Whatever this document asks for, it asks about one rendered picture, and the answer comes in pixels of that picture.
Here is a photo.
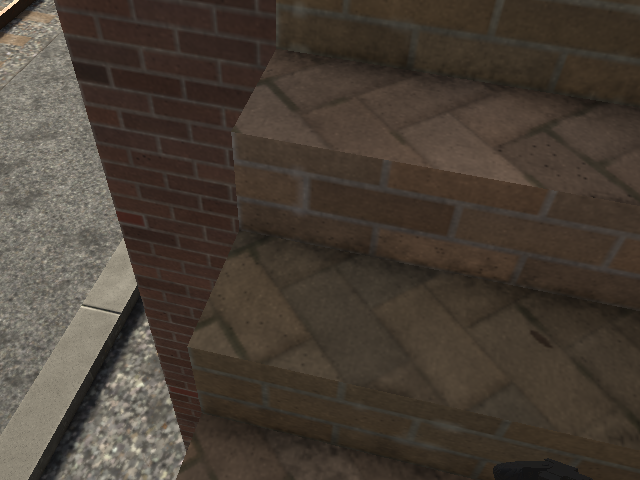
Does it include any right robot hand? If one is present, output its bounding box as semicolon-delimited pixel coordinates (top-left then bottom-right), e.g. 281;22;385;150
493;458;593;480

